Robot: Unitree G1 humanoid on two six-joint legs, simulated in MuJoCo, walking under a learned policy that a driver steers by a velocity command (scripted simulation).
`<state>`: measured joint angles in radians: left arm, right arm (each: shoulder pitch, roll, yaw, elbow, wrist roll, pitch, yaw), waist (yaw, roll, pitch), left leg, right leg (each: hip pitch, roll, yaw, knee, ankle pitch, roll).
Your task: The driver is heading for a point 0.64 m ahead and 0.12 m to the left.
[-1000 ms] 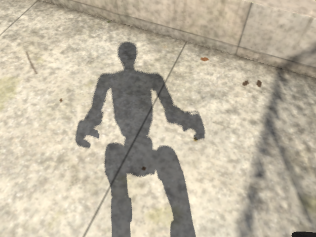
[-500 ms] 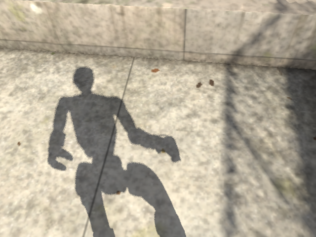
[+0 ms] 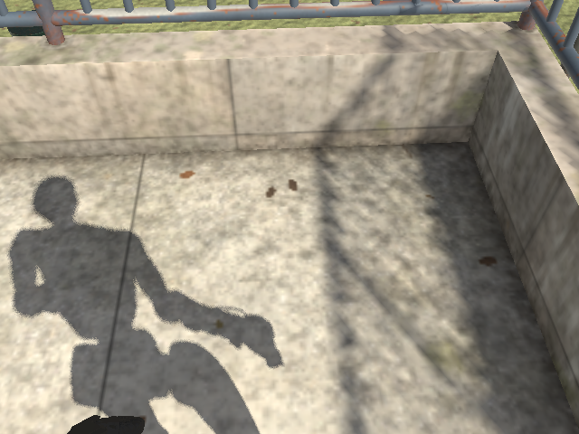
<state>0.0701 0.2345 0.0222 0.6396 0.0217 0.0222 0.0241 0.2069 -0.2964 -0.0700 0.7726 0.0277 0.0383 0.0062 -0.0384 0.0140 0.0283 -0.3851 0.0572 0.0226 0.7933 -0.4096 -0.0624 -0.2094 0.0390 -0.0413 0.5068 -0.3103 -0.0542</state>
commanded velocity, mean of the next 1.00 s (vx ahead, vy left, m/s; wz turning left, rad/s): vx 0.38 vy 0.00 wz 0.06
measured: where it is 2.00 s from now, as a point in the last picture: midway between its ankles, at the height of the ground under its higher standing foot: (261, 289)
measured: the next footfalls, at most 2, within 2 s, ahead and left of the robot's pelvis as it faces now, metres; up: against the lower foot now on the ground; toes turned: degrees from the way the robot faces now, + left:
left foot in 0.10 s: +0.03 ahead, +0.12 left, +0.00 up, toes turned +8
right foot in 0.68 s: +0.22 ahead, -0.07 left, +0.00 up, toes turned +16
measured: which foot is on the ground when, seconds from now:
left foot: up 0.00-0.08, down 0.10-0.70, up 0.72-1.00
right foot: down 0.00-0.12, up 0.14-0.66, down 0.68-1.00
